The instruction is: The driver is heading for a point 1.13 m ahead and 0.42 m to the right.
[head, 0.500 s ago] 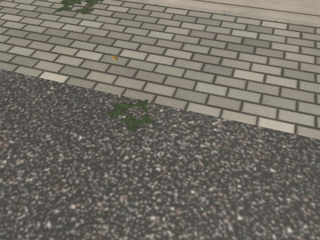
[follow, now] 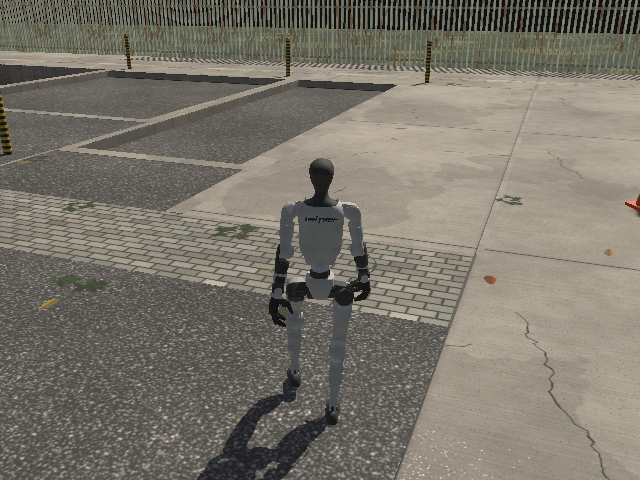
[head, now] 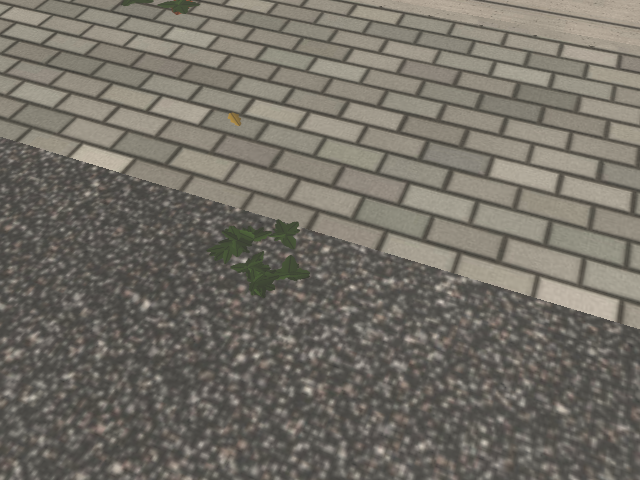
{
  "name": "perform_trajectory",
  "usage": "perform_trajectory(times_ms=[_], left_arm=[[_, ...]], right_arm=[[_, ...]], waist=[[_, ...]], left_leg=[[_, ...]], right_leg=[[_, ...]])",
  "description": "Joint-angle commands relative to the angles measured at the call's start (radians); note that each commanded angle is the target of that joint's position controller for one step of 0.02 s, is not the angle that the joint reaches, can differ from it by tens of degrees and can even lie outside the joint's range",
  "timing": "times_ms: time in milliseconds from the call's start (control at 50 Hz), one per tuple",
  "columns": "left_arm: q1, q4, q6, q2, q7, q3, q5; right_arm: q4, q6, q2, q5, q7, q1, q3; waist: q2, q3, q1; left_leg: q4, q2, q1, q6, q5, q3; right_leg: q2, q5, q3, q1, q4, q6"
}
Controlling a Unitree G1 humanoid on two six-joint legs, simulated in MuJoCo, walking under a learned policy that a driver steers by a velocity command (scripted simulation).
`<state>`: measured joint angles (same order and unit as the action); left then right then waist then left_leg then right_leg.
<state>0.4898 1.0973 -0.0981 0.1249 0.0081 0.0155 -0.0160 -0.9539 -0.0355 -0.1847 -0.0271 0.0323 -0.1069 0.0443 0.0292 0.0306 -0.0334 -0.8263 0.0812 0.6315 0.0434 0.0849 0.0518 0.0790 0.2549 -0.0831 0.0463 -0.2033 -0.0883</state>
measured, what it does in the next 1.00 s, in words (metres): walks ahead, turning right: left foot, then right foot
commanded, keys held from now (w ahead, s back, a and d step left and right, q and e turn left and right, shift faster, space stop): w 0.24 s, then w+e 0.26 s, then e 0.50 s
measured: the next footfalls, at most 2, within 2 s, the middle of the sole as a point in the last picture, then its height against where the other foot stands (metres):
left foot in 0.18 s outside the picture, level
right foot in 0.70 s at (394, 460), level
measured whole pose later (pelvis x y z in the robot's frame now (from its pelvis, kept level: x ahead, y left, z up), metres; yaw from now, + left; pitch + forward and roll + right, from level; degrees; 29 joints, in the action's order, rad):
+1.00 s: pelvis +0.44 -0.02 -0.01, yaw -22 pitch +1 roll +1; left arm 0.24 0.86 -0.01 0.24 0.01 0.08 -0.01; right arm -0.83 0.02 -0.22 -0.03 -0.03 -0.12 0.06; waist 0.02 0.08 -0.04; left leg -1.08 0.07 0.59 -0.04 0.34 -0.06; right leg 0.14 0.07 0.02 -0.34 -0.40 -0.14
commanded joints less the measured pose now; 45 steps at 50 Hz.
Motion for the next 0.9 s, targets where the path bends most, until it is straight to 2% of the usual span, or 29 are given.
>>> perform_trajectory(times_ms=[20,60,100,140,160,180,200,220,240,260,280,300,320,360,420,500,560,600,660,680,700,720,740,760,780,800,820,840,900], left_arm=[[0.073,-0.018,-0.014,0.129,0.008,0.018,0.002],[0.087,-0.011,-0.014,0.136,0.012,0.020,-0.001],[0.072,-0.009,-0.014,0.147,0.015,0.024,-0.006],[0.043,-0.011,-0.013,0.173,0.019,0.031,-0.011],[0.030,-0.012,-0.008,0.183,0.018,0.034,-0.012],[0.017,-0.019,-0.005,0.182,0.015,0.033,-0.004],[0.050,-0.054,-0.004,0.113,0.005,0.016,0.020],[0.115,-0.055,-0.003,0.099,-0.004,0.025,0.040],[0.018,-0.078,0.002,0.157,0.000,0.039,0.018],[-0.065,-0.100,-0.002,0.149,-0.003,0.038,0.010],[-0.087,-0.100,0.000,0.125,-0.005,0.037,0.009],[-0.087,-0.102,0.014,0.114,-0.009,0.040,-0.007],[-0.057,-0.090,0.031,0.090,-0.016,0.038,-0.016],[-0.065,-0.101,0.054,0.082,-0.025,0.041,-0.020],[-0.188,-0.153,0.071,0.094,-0.035,0.043,-0.016],[-0.348,-0.216,0.065,0.089,-0.045,0.035,-0.008],[-0.435,-0.250,0.058,0.065,-0.047,0.022,-0.010],[-0.437,-0.259,0.055,0.073,-0.045,0.022,-0.016],[-0.271,-0.222,0.048,0.122,-0.038,0.044,-0.027],[-0.179,-0.196,0.039,0.148,-0.034,0.057,-0.032],[-0.100,-0.178,0.027,0.186,-0.027,0.074,-0.041],[-0.100,-0.187,0.020,0.295,-0.020,0.099,-0.042],[-0.082,-0.213,0.036,0.347,-0.018,0.116,-0.006],[-0.133,-0.241,0.060,0.321,-0.009,0.113,0.013],[-0.214,-0.257,0.070,0.262,-0.002,0.097,0.017],[-0.255,-0.258,0.075,0.216,0.002,0.084,0.016],[-0.254,-0.258,0.078,0.194,0.008,0.078,0.022],[-0.254,-0.258,0.078,0.186,0.008,0.074,0.016],[-0.251,-0.272,0.068,0.239,0.001,0.086,0.001]], right_arm=[[0.083,-0.010,-0.020,0.007,0.004,0.130,-0.002],[0.102,-0.013,-0.026,0.008,0.002,0.166,-0.001],[0.109,-0.020,-0.039,0.007,-0.003,0.156,0.005],[0.079,-0.029,-0.066,0.007,-0.016,0.037,0.021],[0.034,-0.037,-0.085,0.007,-0.024,-0.101,0.035],[-0.016,-0.046,-0.118,-0.007,-0.033,-0.260,0.051],[-0.036,-0.049,-0.217,-0.034,-0.042,-0.410,0.078],[-0.034,-0.035,-0.239,-0.016,-0.028,-0.391,0.086],[-0.019,-0.030,-0.207,0.009,-0.021,-0.269,0.077],[-0.003,-0.037,-0.134,0.013,-0.019,-0.184,0.056],[-0.006,-0.048,-0.084,0.007,-0.019,-0.148,0.041],[-0.023,-0.058,-0.048,0.006,-0.026,-0.157,0.028],[-0.035,-0.065,-0.030,0.006,-0.032,-0.169,0.020],[-0.054,-0.083,-0.054,0.008,-0.037,-0.223,0.021],[-0.057,-0.091,-0.085,0.007,-0.039,-0.264,0.024],[-0.058,-0.093,-0.078,0.009,-0.044,-0.306,0.015],[-0.067,-0.088,-0.089,0.018,-0.060,-0.342,0.012],[-0.076,-0.079,-0.104,0.016,-0.071,-0.368,0.014],[-0.060,-0.062,-0.143,0.014,-0.090,-0.323,0.029],[-0.049,-0.055,-0.149,0.015,-0.090,-0.308,0.033],[-0.035,-0.050,-0.160,0.024,-0.083,-0.286,0.039],[0.008,-0.048,-0.077,0.023,-0.075,-0.344,0.025],[0.040,-0.035,-0.072,0.049,-0.073,-0.401,0.023],[0.049,-0.029,-0.104,0.026,-0.069,-0.334,0.026],[0.074,-0.030,-0.101,0.019,-0.065,-0.254,0.025],[0.077,-0.027,-0.105,0.008,-0.065,-0.223,0.029],[0.086,-0.010,-0.110,-0.010,-0.065,-0.220,0.033],[0.083,0.013,-0.101,-0.016,-0.066,-0.240,0.033],[0.099,0.046,-0.082,-0.007,-0.065,-0.238,0.029]], waist=[[-0.099,0.123,-0.006],[-0.103,0.126,-0.011],[-0.103,0.111,0.007],[-0.118,0.035,0.064],[-0.112,-0.037,0.118],[-0.095,-0.118,0.184],[0.040,-0.255,0.203],[0.172,-0.345,0.151],[0.046,-0.212,0.110],[-0.008,-0.092,0.093],[-0.045,-0.018,0.060],[-0.030,0.008,0.031],[-0.016,0.015,0.009],[0.003,0.024,-0.004],[0.011,0.062,0.005],[0.021,0.086,0.034],[0.027,0.091,0.057],[0.046,0.066,0.061],[0.094,-0.026,-0.011],[0.085,-0.079,-0.048],[0.032,-0.124,-0.104],[-0.159,-0.221,-0.039],[-0.210,-0.400,-0.034],[-0.062,-0.352,-0.033],[-0.042,-0.216,-0.021],[0.005,-0.118,0.011],[-0.006,-0.090,0.029],[-0.017,-0.090,0.045],[-0.040,-0.124,0.060]], left_leg=[[0.145,-0.034,0.010,0.001,-0.065,0.046],[0.204,-0.045,-0.009,0.022,-0.059,0.054],[0.247,-0.066,-0.058,0.054,-0.015,0.062],[0.270,-0.120,-0.214,0.093,0.064,0.078],[0.317,-0.150,-0.357,0.113,0.064,0.087],[0.361,-0.104,-0.585,0.139,0.043,0.040],[0.384,0.169,-0.864,0.218,0.191,-0.298],[0.550,0.355,-0.969,0.339,0.230,-0.764],[0.580,0.306,-0.846,0.307,0.299,-0.659],[0.610,0.277,-0.697,0.270,0.267,-0.506],[0.647,0.232,-0.573,0.224,0.178,-0.394],[0.663,0.195,-0.497,0.186,0.110,-0.310],[0.677,0.167,-0.453,0.160,0.065,-0.239],[0.692,0.156,-0.438,0.149,-0.025,-0.164],[0.725,0.144,-0.464,0.131,-0.062,-0.072],[0.717,0.111,-0.514,0.098,-0.195,0.044],[0.635,0.108,-0.557,0.077,-0.497,0.135],[0.553,0.121,-0.622,0.065,-0.641,0.159],[0.297,0.137,-0.669,0.055,-0.868,0.179],[0.135,0.136,-0.655,0.049,-0.792,0.175],[-0.104,0.100,-0.575,0.017,-0.556,0.189],[-0.426,-0.007,-0.296,-0.017,0.319,0.185],[-0.695,-0.140,-0.084,-0.046,0.583,0.016],[-0.686,-0.071,-0.038,-0.047,0.467,-0.068],[-0.632,-0.048,-0.012,-0.051,0.394,-0.068],[-0.548,-0.022,-0.024,-0.056,0.355,-0.074],[-0.481,-0.008,-0.063,-0.062,0.336,-0.082],[-0.439,-0.011,-0.109,-0.067,0.325,-0.080],[-0.354,-0.028,-0.131,-0.078,0.283,-0.077]], right_leg=[[-0.263,-0.447,0.123,-0.072,0.086,-0.105],[-0.279,-0.514,0.117,-0.019,0.067,-0.105],[-0.294,-0.667,0.102,0.036,0.010,-0.099],[-0.294,-0.954,0.078,0.071,-0.156,-0.078],[-0.277,-1.000,0.063,0.063,-0.318,-0.066],[-0.246,-0.855,0.042,-0.063,-0.528,-0.051],[-0.162,-0.438,-0.003,-0.332,-0.878,-0.022],[0.014,0.246,0.054,-0.581,-1.187,-0.003],[-0.067,0.161,0.136,-0.668,-1.218,-0.020],[-0.109,0.083,0.138,-0.678,-1.169,-0.023],[-0.143,0.043,0.138,-0.634,-1.097,-0.025],[-0.163,0.028,0.144,-0.586,-1.041,-0.019],[-0.168,0.021,0.143,-0.543,-1.010,-0.011],[-0.167,-0.003,0.131,-0.553,-0.980,-0.002],[-0.183,-0.109,0.117,-0.671,-0.903,0.011],[-0.171,-0.251,0.064,-0.710,-0.677,0.022],[-0.131,-0.300,-0.036,-0.634,-0.493,0.017],[-0.096,-0.272,-0.071,-0.590,-0.440,0.001],[-0.020,-0.152,-0.085,-0.433,-0.402,-0.052],[-0.002,-0.175,-0.066,-0.334,-0.335,-0.075],[-0.033,-0.352,-0.012,-0.204,-0.210,-0.107],[-0.313,-0.989,0.260,0.064,-0.363,-0.190],[-0.504,-1.196,0.616,0.247,-0.306,-0.397],[-0.466,-1.009,0.537,0.139,-0.238,-0.377],[-0.420,-0.835,0.476,-0.001,-0.183,-0.341],[-0.361,-0.754,0.421,-0.119,-0.140,-0.288],[-0.321,-0.721,0.377,-0.193,-0.120,-0.254],[-0.290,-0.694,0.352,-0.241,-0.109,-0.228],[-0.242,-0.660,0.328,-0.272,-0.107,-0.187]])
Keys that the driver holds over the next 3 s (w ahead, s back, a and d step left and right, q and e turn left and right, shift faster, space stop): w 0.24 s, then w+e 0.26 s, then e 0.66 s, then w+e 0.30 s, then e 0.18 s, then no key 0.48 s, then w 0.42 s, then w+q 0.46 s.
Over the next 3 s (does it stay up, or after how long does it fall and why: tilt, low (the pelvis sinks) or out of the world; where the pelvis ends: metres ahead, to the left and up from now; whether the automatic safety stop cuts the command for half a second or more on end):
stays up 0.80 -0.34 -0.03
